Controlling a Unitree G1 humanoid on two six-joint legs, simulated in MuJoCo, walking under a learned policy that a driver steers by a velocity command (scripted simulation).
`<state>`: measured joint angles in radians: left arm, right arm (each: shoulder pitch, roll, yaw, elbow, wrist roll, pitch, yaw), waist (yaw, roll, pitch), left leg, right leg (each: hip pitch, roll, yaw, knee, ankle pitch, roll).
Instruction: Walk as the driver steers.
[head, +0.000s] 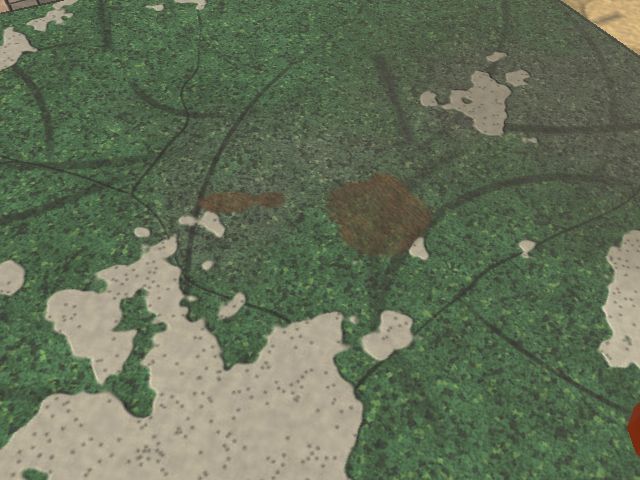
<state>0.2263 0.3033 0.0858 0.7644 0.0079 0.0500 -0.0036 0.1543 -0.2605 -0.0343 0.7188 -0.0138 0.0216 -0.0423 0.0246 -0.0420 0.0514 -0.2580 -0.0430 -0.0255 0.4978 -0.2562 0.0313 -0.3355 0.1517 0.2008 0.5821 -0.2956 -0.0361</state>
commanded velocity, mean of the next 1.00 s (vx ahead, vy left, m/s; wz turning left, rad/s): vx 0.00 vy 0.00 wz -0.10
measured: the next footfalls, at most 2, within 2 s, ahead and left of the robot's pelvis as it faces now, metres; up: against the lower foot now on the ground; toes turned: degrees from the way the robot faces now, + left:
right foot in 0.34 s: +0.00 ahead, -0.11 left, +0.00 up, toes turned +1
right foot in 1.84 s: +0.44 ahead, -0.05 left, +0.00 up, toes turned -6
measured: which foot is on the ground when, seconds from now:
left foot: down 0.00-1.00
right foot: up 0.00-0.32, down 0.34-1.00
